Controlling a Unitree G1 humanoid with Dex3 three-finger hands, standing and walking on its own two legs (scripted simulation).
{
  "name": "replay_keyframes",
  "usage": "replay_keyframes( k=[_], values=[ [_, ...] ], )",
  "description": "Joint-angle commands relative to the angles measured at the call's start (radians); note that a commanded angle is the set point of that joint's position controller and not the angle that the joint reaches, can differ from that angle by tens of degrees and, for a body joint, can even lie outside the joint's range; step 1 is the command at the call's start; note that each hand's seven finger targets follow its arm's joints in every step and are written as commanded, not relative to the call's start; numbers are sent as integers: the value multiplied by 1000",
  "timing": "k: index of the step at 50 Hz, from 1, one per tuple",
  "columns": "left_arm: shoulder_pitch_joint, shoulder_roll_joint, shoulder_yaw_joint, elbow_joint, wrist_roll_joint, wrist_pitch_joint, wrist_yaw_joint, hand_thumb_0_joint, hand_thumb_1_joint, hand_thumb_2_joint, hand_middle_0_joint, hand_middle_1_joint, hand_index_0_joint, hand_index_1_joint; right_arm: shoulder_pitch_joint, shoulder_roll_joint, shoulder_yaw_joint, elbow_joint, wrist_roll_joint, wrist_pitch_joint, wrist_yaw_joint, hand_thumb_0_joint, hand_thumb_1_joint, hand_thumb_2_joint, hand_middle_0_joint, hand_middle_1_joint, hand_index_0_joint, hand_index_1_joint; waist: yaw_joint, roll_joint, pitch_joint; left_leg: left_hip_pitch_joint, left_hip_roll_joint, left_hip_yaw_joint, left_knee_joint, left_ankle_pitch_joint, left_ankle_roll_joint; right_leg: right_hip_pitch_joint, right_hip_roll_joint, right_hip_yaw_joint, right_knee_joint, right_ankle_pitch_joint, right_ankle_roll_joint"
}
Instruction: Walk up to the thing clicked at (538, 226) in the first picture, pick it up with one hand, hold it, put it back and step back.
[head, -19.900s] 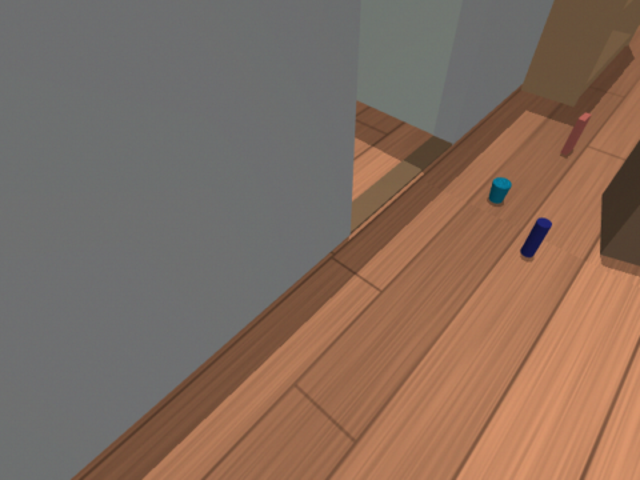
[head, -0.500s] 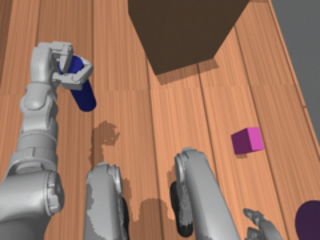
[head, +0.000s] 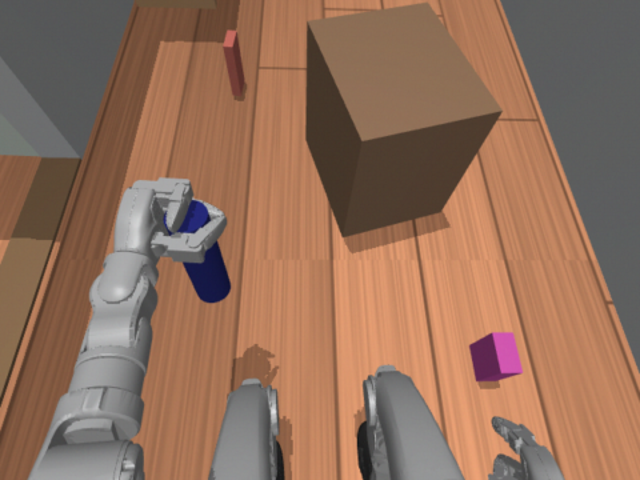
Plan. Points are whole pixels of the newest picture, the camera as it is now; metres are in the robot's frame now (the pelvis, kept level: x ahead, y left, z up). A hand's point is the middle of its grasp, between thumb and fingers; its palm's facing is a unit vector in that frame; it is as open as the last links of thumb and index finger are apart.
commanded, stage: lift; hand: left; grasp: from the side
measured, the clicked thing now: (201, 256) +0.42 +0.16 -0.06
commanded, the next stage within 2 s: hold in 1.12 s
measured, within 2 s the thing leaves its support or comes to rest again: neither
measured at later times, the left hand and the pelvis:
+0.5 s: hand (153, 193) +0.41 +0.17 +0.12, palm faces -0.13 -0.99 -0.03, open 4.6 cm; pelvis +0.02 +0.00 +0.08, yaw +1 degrees
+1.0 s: hand (144, 156) +0.42 +0.16 +0.16, palm faces -0.17 -0.99 +0.00, open 4.6 cm; pelvis +0.05 -0.01 +0.13, yaw +1 degrees
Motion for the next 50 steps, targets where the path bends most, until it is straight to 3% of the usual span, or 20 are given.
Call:
replay_keyframes(
  k=[1,3,4,6,8,9,10,11,13,16,20,25,26,27,36,43,45,46,47,50],
  values=[
    [-362,162,64,-246,-39,-119,-5,0,599,1433,-1537,-1599,-1544,-1598,64,-155,-69,-72,-1,-51,-18,0,-889,-893,200,300,200,300,-18,24,-434,381,-15,-19,-294,168,17,349,19,30,-277,202,-38],
    [-351,148,46,-229,-37,-133,-15,0,598,1412,-1510,-1572,-1516,-1571,46,-154,-69,-83,-3,-60,-20,0,-891,-895,200,300,200,300,-12,32,-427,423,-14,-20,-324,175,15,373,20,29,-304,206,-38],
    [-413,214,88,-318,-40,-151,-19,0,586,1401,-1512,-1567,-1519,-1565,55,-155,-70,-74,-5,-61,-22,0,-893,-895,200,300,200,300,-4,49,-449,441,-13,-20,-339,179,15,406,18,32,-317,208,-38],
    [-334,166,51,-260,-46,-153,-39,0,555,1373,-1499,-1551,-1508,-1547,43,-151,-68,-78,-6,-67,-20,0,-897,-895,200,300,200,300,4,49,-418,479,-13,-21,-380,166,11,424,18,28,-343,195,-37],
    [-350,185,69,-269,-54,-165,-55,0,565,1361,-1494,-1541,-1505,-1535,42,-160,-71,-71,-7,-76,-19,0,-901,-895,200,300,200,300,12,80,-428,541,-8,-41,-424,160,2,414,18,18,-355,192,-40],
    [-322,147,34,-207,-56,-162,-72,0,579,1346,-1483,-1528,-1493,-1521,26,-162,-69,-80,-5,-80,-21,0,-898,-895,200,300,200,300,2,66,-406,558,-6,-43,-434,157,3,417,20,16,-369,193,-37],
    [-397,199,60,-309,-58,-177,-79,0,607,1341,-1469,-1510,-1479,-1503,41,-166,-71,-69,-7,-81,-23,0,-898,-895,200,300,200,300,9,98,-445,599,-4,-49,-452,180,-4,426,20,15,-374,208,-42],
    [-375,220,75,-285,-61,-176,-86,0,605,1330,-1471,-1506,-1482,-1497,46,-169,-71,-61,-5,-82,-25,0,-901,-895,200,300,200,300,20,109,-442,636,-2,-54,-469,206,-10,434,19,12,-377,222,-44],
    [-312,161,41,-222,-77,-171,-110,0,601,1322,-1466,-1500,-1478,-1491,43,-163,-61,-64,-7,-85,-25,0,-902,-895,201,300,200,300,12,77,-408,657,0,-57,-490,226,-10,448,26,4,-400,234,-43],
    [-381,180,56,-279,-93,-180,-124,0,625,1318,-1443,-1485,-1455,-1475,50,-162,-62,-45,-7,-92,-30,0,-893,-893,201,300,200,300,14,90,-401,681,-5,-41,-509,261,-11,482,25,8,-433,261,-44],
    [-295,150,48,-200,-84,-172,-119,0,620,1333,-1436,-1490,-1445,-1482,53,-158,-60,-49,-12,-93,-29,0,-891,-893,201,300,200,300,22,30,-343,688,-11,-19,-542,276,-3,542,26,8,-482,279,-41],
    [-286,167,54,-203,-81,-176,-128,0,616,1334,-1436,-1493,-1447,-1485,72,-156,-63,-46,-16,-91,-32,0,-893,-893,201,300,200,300,25,9,-370,733,-14,-3,-569,353,-2,647,26,10,-524,346,-38],
    [-355,172,48,-283,-86,-186,-131,0,625,1336,-1428,-1491,-1440,-1482,63,-152,-64,-56,-16,-94,-33,0,-889,-892,201,300,200,300,28,24,-391,740,-16,1,-575,359,-2,675,26,15,-536,356,-38],
    [-280,195,86,-183,-86,-174,-129,0,616,1345,-1444,-1505,-1455,-1497,73,-159,-70,-40,-14,-92,-35,0,-891,-893,201,300,200,300,34,6,-364,746,-16,3,-584,369,-2,685,25,14,-544,363,-37],
    [-281,191,86,-205,-96,-187,-167,0,715,1349,-1388,-1470,-1400,-1459,97,-149,-60,-30,-19,-87,-44,0,-878,-891,201,300,200,300,30,31,-341,853,-9,5,-648,494,-9,745,28,14,-598,442,-41],
    [-237,176,91,-161,-110,-194,-205,0,744,1334,-1362,-1456,-1380,-1440,86,-143,-64,-39,-20,-87,-55,0,-869,-889,201,300,200,300,29,10,-295,857,-13,25,-692,469,-2,834,25,29,-663,465,-34],
    [-279,223,121,-212,-105,-205,-204,0,766,1353,-1364,-1461,-1379,-1447,104,-146,-67,-27,-25,-85,-59,0,-868,-889,201,300,200,300,32,18,-343,888,-14,30,-688,506,2,864,24,34,-673,504,-32],
    [-231,179,90,-171,-105,-201,-207,0,785,1366,-1377,-1474,-1392,-1460,92,-142,-63,-39,-22,-86,-60,0,-866,-889,201,300,200,300,31,11,-311,894,-14,31,-701,514,1,861,24,31,-676,508,-33],
    [-295,187,92,-249,-113,-209,-209,0,782,1363,-1386,-1482,-1403,-1466,99,-142,-63,-28,-26,-87,-59,0,-869,-889,201,300,200,300,29,37,-319,908,-13,28,-704,524,-3,853,24,29,-675,506,-36],
    [-239,190,112,-182,-114,-201,-209,0,781,1374,-1391,-1489,-1406,-1475,101,-144,-66,-26,-25,-86,-63,0,-867,-889,201,300,200,300,37,13,-294,913,-11,25,-723,521,-2,866,26,26,-692,498,-36]
  ],
)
